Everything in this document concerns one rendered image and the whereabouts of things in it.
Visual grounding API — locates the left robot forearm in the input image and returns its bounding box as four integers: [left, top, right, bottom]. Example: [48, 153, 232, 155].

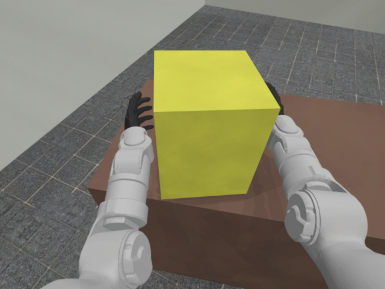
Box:
[79, 126, 154, 261]

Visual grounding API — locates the left robot hand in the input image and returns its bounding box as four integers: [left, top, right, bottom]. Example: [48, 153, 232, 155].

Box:
[125, 92, 154, 130]

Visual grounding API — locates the right robot hand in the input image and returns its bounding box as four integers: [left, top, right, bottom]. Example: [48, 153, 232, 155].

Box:
[265, 82, 284, 115]

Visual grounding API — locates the robot left upper arm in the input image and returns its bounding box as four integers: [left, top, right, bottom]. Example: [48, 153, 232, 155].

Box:
[40, 229, 153, 289]

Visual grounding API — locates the carton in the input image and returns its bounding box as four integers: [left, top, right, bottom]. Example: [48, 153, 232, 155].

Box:
[153, 51, 281, 199]

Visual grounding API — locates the robot right upper arm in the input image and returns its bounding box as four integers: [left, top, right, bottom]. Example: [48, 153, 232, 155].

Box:
[285, 189, 385, 289]

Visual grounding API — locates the right robot forearm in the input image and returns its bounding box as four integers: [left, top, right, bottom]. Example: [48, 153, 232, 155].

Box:
[266, 115, 368, 234]

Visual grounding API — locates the pedestal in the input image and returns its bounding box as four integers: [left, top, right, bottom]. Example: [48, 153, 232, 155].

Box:
[87, 79, 385, 289]

